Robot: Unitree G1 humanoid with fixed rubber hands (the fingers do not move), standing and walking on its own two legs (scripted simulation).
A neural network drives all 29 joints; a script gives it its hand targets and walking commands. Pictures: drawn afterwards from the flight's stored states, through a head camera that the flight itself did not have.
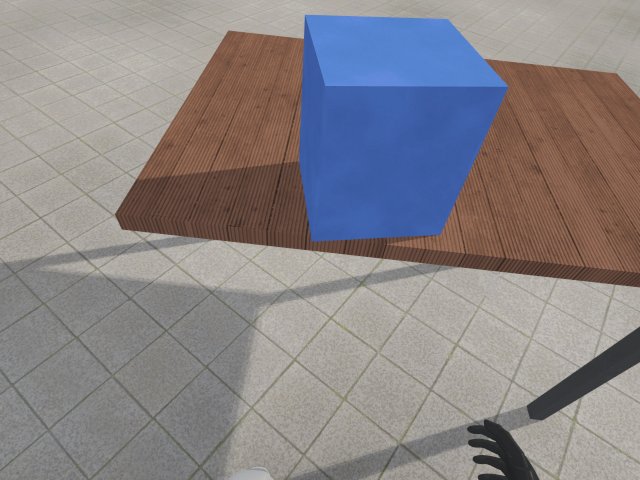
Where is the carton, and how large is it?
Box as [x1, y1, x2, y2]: [299, 15, 508, 241]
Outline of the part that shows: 305,15 299,163 312,241 439,234 508,86 447,19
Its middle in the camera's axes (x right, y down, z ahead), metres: +0.09 -0.17 +0.58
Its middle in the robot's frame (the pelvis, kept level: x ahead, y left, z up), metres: +0.57 -0.04 +0.15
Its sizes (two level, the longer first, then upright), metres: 0.210 0.200 0.250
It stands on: a table, 0.77 m high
